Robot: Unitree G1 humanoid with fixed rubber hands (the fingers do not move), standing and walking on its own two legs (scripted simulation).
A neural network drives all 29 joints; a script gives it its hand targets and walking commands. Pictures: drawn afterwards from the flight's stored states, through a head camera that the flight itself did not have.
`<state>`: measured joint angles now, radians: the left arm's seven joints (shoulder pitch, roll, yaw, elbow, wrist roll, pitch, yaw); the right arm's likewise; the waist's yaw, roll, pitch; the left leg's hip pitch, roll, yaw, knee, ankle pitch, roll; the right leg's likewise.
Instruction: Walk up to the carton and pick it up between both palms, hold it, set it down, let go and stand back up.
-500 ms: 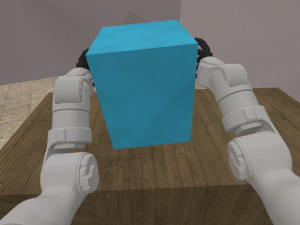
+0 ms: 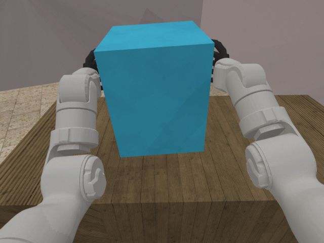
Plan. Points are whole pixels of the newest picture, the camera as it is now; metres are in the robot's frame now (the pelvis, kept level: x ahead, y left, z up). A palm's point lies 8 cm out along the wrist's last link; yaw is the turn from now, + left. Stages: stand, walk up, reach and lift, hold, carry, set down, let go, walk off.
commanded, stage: hold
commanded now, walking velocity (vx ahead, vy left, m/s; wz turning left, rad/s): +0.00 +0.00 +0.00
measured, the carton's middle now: (157, 87) +0.39 +0.00 +0.27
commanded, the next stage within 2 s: none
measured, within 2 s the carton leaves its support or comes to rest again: neither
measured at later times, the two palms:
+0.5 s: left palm (94, 75) +0.38 +0.14 +0.31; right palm (224, 72) +0.37 -0.15 +0.31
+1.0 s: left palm (90, 75) +0.37 +0.15 +0.31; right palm (221, 67) +0.37 -0.14 +0.32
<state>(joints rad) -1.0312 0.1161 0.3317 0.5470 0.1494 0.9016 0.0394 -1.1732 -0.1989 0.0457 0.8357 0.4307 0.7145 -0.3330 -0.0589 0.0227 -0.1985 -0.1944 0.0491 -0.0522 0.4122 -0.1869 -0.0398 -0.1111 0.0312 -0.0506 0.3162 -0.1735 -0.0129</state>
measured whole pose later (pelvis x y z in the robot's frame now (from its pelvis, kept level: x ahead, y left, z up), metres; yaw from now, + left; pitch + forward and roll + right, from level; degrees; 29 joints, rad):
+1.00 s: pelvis +0.00 +0.00 +0.00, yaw +0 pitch -2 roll -2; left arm -1.05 0.12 0.32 0.54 0.15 0.91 0.05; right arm -1.18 -0.19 -0.01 0.83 0.41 0.72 -0.33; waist -0.07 0.01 -0.20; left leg -0.21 0.04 -0.05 0.42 -0.19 -0.04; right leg -0.13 0.03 -0.05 0.33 -0.17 -0.01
